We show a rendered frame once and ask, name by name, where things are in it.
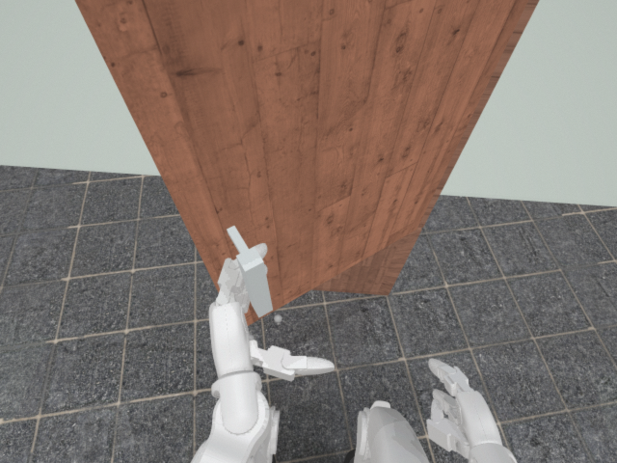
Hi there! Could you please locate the left robot thigh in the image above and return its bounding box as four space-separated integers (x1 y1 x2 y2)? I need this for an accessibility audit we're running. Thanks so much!
255 406 280 463

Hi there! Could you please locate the robot right hand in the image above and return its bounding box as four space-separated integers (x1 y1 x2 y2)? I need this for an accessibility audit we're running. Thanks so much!
426 358 502 459

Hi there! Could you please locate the robot right forearm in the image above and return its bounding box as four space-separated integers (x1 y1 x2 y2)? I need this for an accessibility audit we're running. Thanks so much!
469 443 518 463

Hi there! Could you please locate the robot left hand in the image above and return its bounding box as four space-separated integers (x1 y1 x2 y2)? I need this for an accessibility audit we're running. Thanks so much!
209 243 335 382

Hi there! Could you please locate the handle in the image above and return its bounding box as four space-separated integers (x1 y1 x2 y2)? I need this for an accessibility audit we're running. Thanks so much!
227 226 273 318

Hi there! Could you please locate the robot left forearm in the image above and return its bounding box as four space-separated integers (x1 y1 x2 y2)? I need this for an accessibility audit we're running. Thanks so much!
191 370 271 463

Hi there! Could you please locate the right robot thigh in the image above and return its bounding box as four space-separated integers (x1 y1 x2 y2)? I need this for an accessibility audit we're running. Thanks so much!
356 406 429 463

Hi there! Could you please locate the cupboard door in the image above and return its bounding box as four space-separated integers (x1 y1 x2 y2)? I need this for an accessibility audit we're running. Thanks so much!
75 0 528 326

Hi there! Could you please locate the robot thigh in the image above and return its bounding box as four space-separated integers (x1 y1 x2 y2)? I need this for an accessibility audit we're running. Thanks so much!
255 406 280 463
356 406 429 463

